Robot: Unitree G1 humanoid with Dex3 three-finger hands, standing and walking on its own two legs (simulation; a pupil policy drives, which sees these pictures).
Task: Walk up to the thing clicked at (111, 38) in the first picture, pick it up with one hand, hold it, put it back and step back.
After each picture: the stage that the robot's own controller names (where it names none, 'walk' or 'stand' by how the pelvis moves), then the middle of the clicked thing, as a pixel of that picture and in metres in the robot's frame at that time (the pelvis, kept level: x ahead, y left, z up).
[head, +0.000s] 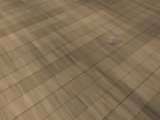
stand; (111, 41) +1.50 -0.34 -0.72
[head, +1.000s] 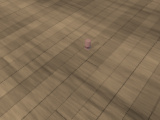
walk; (87, 44) +1.41 +0.04 -0.70
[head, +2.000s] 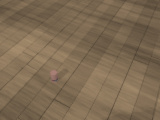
walk; (54, 76) +0.88 +0.30 -0.70
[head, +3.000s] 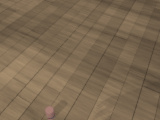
walk; (50, 113) +0.53 +0.24 -0.70
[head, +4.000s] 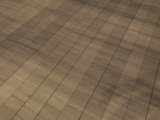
stand; out of the picture +0.38 +0.23 -0.71
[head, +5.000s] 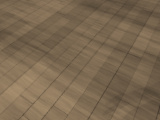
stand; out of the picture +0.38 +0.19 -0.72
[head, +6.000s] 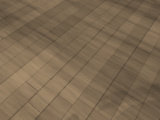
stand; out of the picture +0.40 +0.13 -0.70
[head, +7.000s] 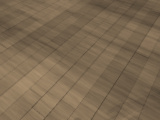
stand; out of the picture +0.44 +0.14 -0.72
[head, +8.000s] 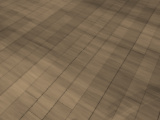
stand; out of the picture +0.42 +0.16 -0.72
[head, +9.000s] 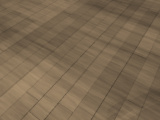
stand; out of the picture +0.41 +0.15 -0.73
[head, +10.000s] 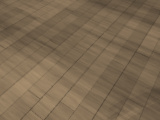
stand; out of the picture +0.40 +0.15 -0.73
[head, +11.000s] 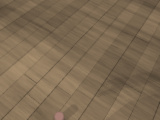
go down; (59, 118) +0.42 +0.14 -0.70
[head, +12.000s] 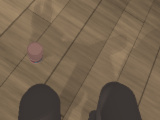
go down; (35, 53) +0.51 +0.18 -0.30
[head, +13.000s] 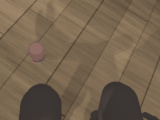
close in; (36, 53) +0.51 +0.17 -0.30
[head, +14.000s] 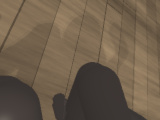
close in; out of the picture +0.50 +0.22 -0.23
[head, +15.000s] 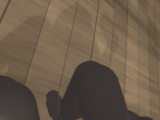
close; out of the picture +0.49 +0.23 -0.23
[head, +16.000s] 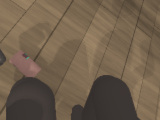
lift; (25, 65) +0.42 +0.14 -0.29
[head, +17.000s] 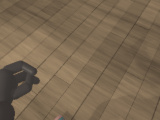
close; out of the picture +0.36 +0.10 -0.62
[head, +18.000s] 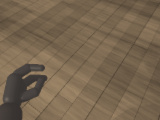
close; out of the picture +0.32 +0.12 -0.70
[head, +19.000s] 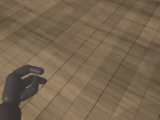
stand; out of the picture +0.31 +0.13 -0.70
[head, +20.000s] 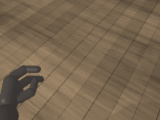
stand; out of the picture +0.30 +0.14 -0.69
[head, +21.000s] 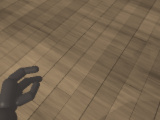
crouch; out of the picture +0.31 +0.14 -0.69
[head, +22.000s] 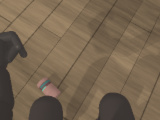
crouch; (48, 89) +0.38 +0.14 -0.42
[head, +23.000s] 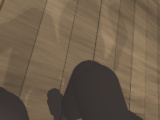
lower; out of the picture +0.39 +0.19 -0.26
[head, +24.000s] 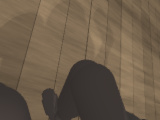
lower; out of the picture +0.40 +0.19 -0.26
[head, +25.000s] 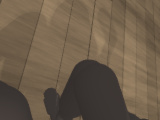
lower; out of the picture +0.40 +0.18 -0.26
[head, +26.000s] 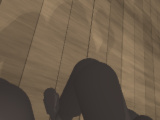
lower; out of the picture +0.40 +0.18 -0.26
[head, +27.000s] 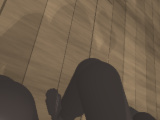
lower; out of the picture +0.40 +0.18 -0.25
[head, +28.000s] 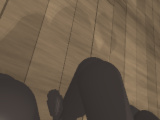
open; out of the picture +0.41 +0.17 -0.24
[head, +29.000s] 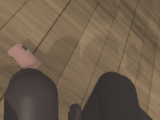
stand; (24, 58) +0.43 +0.13 -0.26
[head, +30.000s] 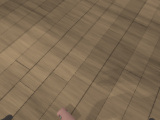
stand; (66, 116) +0.39 +0.07 -0.62
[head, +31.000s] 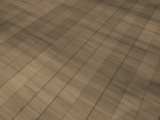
stand; out of the picture +0.39 +0.06 -0.69
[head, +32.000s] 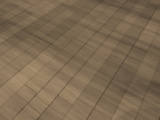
stand; out of the picture +0.40 +0.04 -0.69
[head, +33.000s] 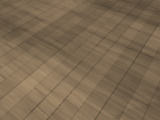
stand; out of the picture +0.42 +0.02 -0.75
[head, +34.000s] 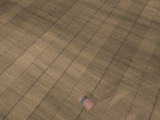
walk; (86, 102) +0.53 -0.03 -0.72
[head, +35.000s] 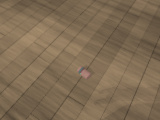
walk; (84, 72) +0.82 -0.05 -0.72
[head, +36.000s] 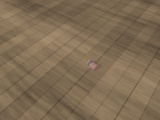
stand; (92, 65) +1.12 -0.02 -0.73
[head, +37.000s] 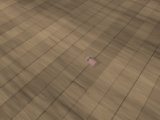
stand; (91, 61) +1.09 -0.09 -0.75
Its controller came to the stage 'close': yes
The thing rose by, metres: 0.01
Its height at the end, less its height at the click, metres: -0.02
